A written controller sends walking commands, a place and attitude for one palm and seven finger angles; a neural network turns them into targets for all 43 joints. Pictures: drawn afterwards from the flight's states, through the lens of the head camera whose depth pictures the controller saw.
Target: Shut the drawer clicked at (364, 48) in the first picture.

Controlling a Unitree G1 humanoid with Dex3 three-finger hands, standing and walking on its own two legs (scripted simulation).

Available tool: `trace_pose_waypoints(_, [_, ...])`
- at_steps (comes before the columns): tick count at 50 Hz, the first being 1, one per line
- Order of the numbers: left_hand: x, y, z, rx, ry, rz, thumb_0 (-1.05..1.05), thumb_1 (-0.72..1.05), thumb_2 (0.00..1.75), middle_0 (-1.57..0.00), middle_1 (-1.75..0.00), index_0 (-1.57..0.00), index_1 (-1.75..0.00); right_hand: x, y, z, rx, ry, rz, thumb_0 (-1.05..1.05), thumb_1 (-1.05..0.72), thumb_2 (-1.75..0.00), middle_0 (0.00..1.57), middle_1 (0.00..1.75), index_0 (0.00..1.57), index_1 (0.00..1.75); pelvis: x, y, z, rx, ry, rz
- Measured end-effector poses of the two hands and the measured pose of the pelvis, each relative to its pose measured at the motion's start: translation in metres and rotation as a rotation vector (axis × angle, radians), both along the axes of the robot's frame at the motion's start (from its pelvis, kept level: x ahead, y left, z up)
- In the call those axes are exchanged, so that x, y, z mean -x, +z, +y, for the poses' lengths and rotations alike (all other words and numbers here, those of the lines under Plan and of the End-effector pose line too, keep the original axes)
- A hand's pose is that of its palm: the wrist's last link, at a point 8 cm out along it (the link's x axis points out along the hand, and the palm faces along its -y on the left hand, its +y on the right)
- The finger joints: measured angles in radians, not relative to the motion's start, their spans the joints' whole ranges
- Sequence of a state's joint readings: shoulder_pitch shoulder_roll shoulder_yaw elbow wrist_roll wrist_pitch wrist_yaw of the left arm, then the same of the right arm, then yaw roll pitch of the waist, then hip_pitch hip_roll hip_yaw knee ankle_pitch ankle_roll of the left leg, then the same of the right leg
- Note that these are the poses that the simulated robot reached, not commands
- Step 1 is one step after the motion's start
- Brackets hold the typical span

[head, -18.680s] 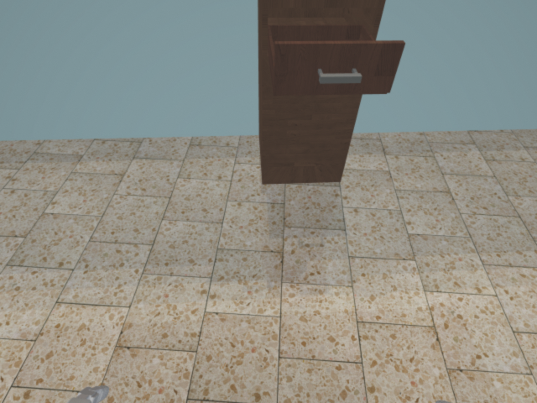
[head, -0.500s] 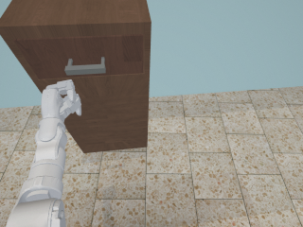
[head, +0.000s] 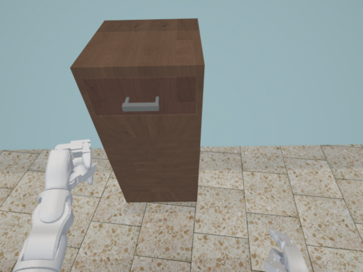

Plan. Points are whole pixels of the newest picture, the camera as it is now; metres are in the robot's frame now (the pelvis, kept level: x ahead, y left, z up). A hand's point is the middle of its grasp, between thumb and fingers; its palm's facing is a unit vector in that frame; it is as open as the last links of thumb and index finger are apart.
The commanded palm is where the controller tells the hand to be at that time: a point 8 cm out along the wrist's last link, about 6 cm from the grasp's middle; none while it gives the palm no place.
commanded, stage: draw the hand back to the body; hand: left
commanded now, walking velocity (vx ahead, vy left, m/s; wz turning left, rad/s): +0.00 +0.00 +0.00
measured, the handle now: (141, 103) +0.64 +0.20 +0.01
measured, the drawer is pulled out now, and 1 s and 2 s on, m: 0.00 0.00 0.00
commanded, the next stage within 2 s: step back with the hand held close in 0.56 s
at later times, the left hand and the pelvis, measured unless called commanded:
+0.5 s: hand (38, 208) +0.17 +0.24 +0.17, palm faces +0.42 -0.82 -0.40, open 3.3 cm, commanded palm +0.13 +0.28 +0.18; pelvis +0.01 +0.00 +0.01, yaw +1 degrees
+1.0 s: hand (52, 201) +0.20 +0.24 +0.14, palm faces +0.24 -0.84 -0.48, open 3.3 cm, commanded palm +0.14 +0.29 +0.18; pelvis +0.00 +0.01 +0.01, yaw -1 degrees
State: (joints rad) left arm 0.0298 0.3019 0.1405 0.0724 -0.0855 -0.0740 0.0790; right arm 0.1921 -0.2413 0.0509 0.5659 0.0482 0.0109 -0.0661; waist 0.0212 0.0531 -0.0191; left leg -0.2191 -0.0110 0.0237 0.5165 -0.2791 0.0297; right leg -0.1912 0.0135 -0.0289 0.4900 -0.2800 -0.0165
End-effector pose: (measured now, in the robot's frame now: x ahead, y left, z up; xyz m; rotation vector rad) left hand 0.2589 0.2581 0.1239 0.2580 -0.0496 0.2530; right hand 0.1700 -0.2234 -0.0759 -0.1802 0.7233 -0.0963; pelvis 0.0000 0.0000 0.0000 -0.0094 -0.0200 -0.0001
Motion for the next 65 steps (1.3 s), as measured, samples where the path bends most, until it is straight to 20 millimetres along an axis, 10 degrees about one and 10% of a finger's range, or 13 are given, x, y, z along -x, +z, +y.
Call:
trace_pose_waypoints(22, [0.125,0.060,0.014,-0.206,0.132,-0.093,0.02,0.89,0.90,-1.40,-1.59,-1.40,-1.59,-0.016,0.006,0.006,-0.008,0.063,-0.080,0.01,-0.90,-0.90,0.20,0.30,0.20,0.30,-0.007,0.006,-0.004,0.005,0.005,-0.057])
trace_pose_waypoints(33, [0.111,0.044,0.015,-0.161,0.156,-0.059,0.02,0.89,0.90,-1.40,-1.60,-1.40,-1.59,-0.020,0.004,0.006,0.008,0.065,-0.072,0.01,-0.90,-0.90,0.20,0.30,0.20,0.30,-0.010,0.006,-0.005,0.002,0.008,-0.051])
trace_pose_waypoints(41, [0.093,0.073,0.022,-0.284,0.098,-0.153,0.02,0.89,0.90,-1.40,-1.59,-1.40,-1.59,-0.018,0.006,0.000,0.014,0.023,-0.038,0.01,-0.90,-0.90,0.20,0.30,0.20,0.30,-0.013,0.006,-0.001,0.011,-0.005,-0.010])
trace_pose_waypoints(46, [0.085,0.051,0.023,-0.266,0.044,-0.036,0.02,0.89,0.90,-1.40,-1.59,-1.40,-1.59,-0.007,0.002,-0.009,0.023,-0.044,0.019,0.01,-0.90,-0.90,0.20,0.30,0.20,0.30,-0.008,0.007,0.008,0.007,-0.019,0.028])
trace_pose_waypoints(65, [0.154,0.056,0.041,-0.324,0.050,-0.110,0.02,0.89,0.90,-1.40,-1.59,-1.40,-1.59,0.038,0.009,0.016,0.042,-0.029,-0.035,0.01,-0.90,-0.90,0.20,0.30,0.20,0.30,0.049,-0.004,0.021,0.005,-0.013,0.022])
